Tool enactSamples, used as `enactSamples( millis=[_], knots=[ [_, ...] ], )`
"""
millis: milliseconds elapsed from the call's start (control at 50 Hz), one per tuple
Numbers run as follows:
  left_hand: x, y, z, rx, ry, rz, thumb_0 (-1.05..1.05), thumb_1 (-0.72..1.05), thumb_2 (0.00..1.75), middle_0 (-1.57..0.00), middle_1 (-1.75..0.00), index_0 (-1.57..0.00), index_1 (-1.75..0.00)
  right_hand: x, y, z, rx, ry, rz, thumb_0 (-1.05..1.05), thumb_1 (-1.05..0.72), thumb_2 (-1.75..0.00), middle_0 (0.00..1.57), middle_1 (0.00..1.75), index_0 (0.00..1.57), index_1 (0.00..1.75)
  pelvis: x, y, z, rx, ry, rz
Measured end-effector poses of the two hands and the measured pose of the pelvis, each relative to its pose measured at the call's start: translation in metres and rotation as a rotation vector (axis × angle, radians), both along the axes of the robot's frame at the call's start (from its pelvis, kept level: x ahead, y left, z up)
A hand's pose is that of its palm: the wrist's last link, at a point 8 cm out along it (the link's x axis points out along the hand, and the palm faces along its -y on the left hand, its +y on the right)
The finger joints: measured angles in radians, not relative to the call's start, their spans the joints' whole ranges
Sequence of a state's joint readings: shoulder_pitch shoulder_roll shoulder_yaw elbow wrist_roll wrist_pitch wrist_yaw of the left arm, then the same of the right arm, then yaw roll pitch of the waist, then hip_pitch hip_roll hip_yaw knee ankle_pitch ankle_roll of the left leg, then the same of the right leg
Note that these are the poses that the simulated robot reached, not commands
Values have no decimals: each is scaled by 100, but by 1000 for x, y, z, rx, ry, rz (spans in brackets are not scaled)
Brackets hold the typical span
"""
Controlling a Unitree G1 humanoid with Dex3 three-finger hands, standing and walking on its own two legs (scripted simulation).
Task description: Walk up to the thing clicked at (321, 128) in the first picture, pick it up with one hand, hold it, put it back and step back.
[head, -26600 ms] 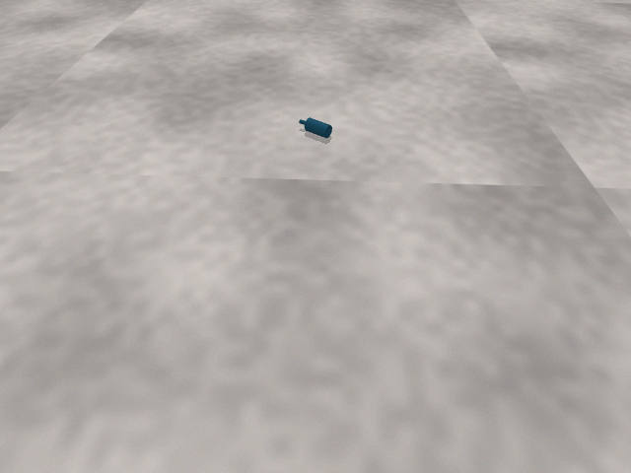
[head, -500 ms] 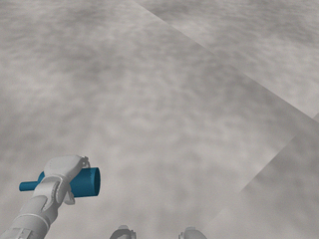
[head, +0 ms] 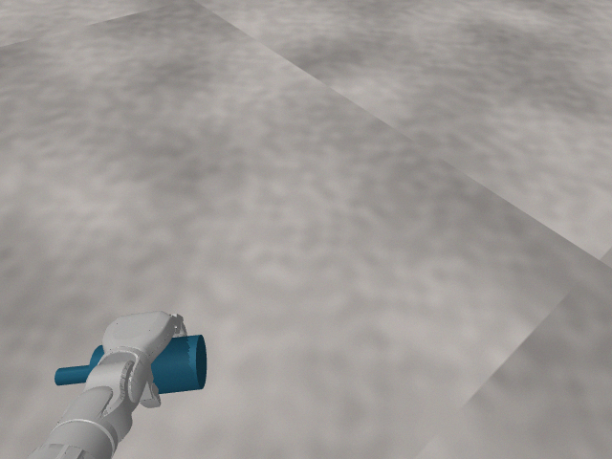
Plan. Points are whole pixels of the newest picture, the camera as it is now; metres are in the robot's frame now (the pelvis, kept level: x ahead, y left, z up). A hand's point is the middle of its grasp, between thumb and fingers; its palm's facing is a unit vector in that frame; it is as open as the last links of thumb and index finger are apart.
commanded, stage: hold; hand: left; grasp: from above
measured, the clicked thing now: (131, 368) +0.32 +0.26 -0.11
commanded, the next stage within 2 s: crouch in 1.92 s
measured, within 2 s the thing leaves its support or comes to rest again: neither
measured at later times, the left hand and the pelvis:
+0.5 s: hand (144, 353) +0.31 +0.22 -0.04, palm faces -0.48 -0.06 -0.88, open 10.4 cm; pelvis +0.01 +0.00 +0.02, yaw +0 degrees
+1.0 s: hand (136, 369) +0.28 +0.22 -0.02, palm faces -0.47 -0.04 -0.88, open 10.4 cm; pelvis -0.01 +0.00 +0.03, yaw +0 degrees
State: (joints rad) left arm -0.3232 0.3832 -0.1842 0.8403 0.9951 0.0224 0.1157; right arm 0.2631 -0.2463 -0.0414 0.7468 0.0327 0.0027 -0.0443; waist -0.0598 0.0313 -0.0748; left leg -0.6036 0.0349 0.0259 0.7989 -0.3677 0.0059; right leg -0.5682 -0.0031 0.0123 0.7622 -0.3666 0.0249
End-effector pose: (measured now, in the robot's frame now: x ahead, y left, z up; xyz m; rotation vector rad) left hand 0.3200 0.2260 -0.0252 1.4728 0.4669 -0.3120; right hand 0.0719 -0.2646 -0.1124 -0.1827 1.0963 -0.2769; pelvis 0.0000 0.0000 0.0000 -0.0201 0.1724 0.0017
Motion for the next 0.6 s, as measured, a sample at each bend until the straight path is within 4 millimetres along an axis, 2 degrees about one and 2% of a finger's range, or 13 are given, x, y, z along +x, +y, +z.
enactSamples(
  millis=[200, 360, 600],
  knots=[
    [4, -2, 18, 18, -14, -31, 2, -4, 44, -72, -42, -74, -42, 22, -1, 12, 7, -33, 7, 1, -89, -89, 21, 29, 20, 30, 11, 0, 10, 7, -33, -1],
    [7, -2, 34, 18, -17, -26, 2, -4, 44, -72, -42, -74, -41, 32, -1, 18, 17, -59, 13, 1, -89, -89, 21, 29, 20, 30, 13, -1, 16, 9, -59, -5],
    [-7, -7, 44, 9, 4, -56, 2, -3, 43, -72, -41, -74, -40, 37, 1, 26, 26, -88, 25, 1, -89, -89, 21, 29, 20, 30, 7, -1, 22, 13, -95, -10]
  ],
)
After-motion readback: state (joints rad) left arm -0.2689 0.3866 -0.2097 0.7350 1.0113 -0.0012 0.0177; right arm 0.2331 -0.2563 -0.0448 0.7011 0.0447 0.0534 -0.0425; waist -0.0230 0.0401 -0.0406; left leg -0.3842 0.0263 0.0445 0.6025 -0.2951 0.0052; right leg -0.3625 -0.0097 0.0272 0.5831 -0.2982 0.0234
